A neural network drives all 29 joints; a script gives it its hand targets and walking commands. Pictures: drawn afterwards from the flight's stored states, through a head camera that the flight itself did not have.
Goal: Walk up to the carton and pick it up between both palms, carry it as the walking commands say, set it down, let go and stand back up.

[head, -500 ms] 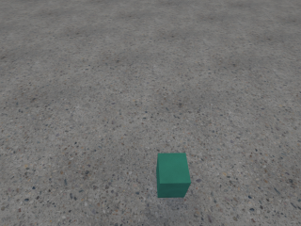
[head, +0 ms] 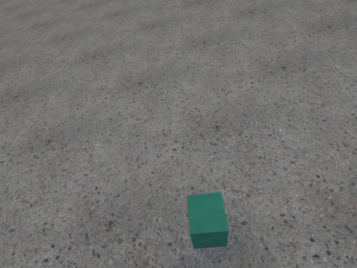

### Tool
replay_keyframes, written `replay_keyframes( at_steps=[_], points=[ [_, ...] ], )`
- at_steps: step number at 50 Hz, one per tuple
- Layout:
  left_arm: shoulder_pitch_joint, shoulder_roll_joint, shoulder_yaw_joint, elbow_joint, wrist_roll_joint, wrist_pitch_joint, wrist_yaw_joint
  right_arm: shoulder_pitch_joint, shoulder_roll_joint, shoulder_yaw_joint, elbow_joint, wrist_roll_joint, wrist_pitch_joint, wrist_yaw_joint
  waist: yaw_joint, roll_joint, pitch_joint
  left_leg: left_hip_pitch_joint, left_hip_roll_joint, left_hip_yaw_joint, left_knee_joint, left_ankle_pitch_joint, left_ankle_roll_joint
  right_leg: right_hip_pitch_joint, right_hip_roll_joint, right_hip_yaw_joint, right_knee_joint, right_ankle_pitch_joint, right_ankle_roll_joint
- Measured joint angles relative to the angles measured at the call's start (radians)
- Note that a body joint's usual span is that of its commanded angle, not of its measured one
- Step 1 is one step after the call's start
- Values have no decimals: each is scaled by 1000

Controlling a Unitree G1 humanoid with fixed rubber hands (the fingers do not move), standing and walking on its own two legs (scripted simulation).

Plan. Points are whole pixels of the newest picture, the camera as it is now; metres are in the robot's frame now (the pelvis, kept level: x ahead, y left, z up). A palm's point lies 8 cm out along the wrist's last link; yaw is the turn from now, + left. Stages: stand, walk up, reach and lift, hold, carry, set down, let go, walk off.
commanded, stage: walk up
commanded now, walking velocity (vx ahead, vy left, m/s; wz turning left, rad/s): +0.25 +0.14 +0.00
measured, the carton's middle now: (207, 221) +0.46 -0.04 -0.66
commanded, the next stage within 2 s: none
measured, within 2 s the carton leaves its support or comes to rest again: neither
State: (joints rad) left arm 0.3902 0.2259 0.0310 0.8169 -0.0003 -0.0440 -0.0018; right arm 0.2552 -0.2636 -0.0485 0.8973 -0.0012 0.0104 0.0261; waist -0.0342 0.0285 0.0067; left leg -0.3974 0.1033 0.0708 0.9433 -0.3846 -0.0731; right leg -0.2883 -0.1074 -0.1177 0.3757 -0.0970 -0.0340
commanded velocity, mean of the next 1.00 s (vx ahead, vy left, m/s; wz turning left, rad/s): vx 0.12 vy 0.03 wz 0.00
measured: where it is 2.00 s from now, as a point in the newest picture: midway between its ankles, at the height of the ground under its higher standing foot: outside the picture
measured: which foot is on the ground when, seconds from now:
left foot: up 0.00-0.24, down 0.26-0.62, up 0.64-0.96, down 0.98-1.00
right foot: down 0.00-0.26, up 0.28-0.58, down 0.60-1.00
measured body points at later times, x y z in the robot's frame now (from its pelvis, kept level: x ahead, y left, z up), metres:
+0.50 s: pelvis +0.03 +0.05 -0.01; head +0.01 +0.06 +0.44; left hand +0.12 +0.30 -0.15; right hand +0.03 -0.21 -0.15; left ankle +0.07 +0.18 -0.75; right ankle +0.05 -0.06 -0.72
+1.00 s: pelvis +0.05 +0.01 -0.01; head +0.05 +0.00 +0.44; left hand +0.13 +0.26 -0.14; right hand +0.07 -0.23 -0.17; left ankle +0.06 +0.15 -0.75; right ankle +0.07 -0.05 -0.75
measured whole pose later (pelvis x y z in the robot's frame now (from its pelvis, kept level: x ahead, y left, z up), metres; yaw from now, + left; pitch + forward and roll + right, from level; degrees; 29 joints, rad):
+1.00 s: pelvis +0.05 +0.01 -0.01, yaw -3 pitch +0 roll +0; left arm 0.32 0.18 0.03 0.82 0.00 -0.01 0.02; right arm 0.29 -0.21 -0.05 0.94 0.00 0.02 -0.01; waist -0.04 0.05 0.00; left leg -0.23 0.08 0.06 0.47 -0.21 -0.02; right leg -0.23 0.06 -0.12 0.39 -0.18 -0.09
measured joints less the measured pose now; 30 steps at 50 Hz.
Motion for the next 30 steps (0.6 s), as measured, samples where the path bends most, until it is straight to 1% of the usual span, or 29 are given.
replay_keyframes(
  at_steps=[4,7,9,11,13,15,16,18,20,22,25,29,30],
  points=[
    [2,1,0,0,0,3,0,-4,0,0,3,0,3,10,0,3,0,0,-21,0,-63,0,0,0,0,0,-11,-6,0],
    [4,1,0,0,0,8,1,-14,0,0,3,0,3,10,0,4,0,0,-26,-1,-133,0,0,0,10,-1,-12,-6,5],
    [4,2,0,0,0,14,1,-21,3,0,3,0,3,10,-1,1,0,6,-26,-1,-209,-1,0,0,17,-1,-11,-6,13],
    [1,2,0,0,0,24,1,-18,4,0,3,0,1,10,-1,-3,-1,36,-27,8,-330,45,0,-1,22,-2,9,-16,22],
    [1,2,0,1,0,32,1,1,0,0,3,0,-6,10,-2,5,-3,91,-23,9,-442,56,6,-12,30,-3,80,-55,33],
    [-11,8,0,2,0,46,0,31,7,0,19,0,-9,10,-2,-3,-9,98,-23,8,-430,174,29,-52,26,-2,236,-184,35],
    [-21,9,0,1,0,55,-2,52,14,0,28,0,-9,9,-2,-8,-12,110,-23,10,-424,186,39,-73,26,-3,325,-223,35],
    [-56,10,0,0,0,66,-13,96,21,0,35,0,-10,7,-2,-9,-15,131,-18,3,-426,179,53,-105,38,-2,457,-236,35],
    [-91,11,0,0,0,70,-16,122,24,0,44,0,-11,-1,-1,-15,-15,142,-18,-3,-435,175,56,-118,42,-1,500,-238,35],
    [-108,11,0,0,0,73,-16,124,26,0,45,0,-11,-9,0,-22,-15,143,-18,-1,-438,176,56,-118,47,-1,498,-238,35],
    [-109,10,0,0,0,80,-16,114,31,0,42,0,-12,-13,0,-31,-16,143,-19,3,-439,174,56,-92,67,0,431,-239,35],
    [-100,5,0,-1,0,73,-16,87,35,0,39,0,-12,-15,1,-29,-19,143,-21,15,-436,165,55,-13,93,1,220,-240,35],
    [-95,4,0,1,0,68,-16,81,35,0,39,0,-10,-15,0,-26,-18,143,-21,17,-431,158,55,3,96,0,183,-220,27]
  ],
)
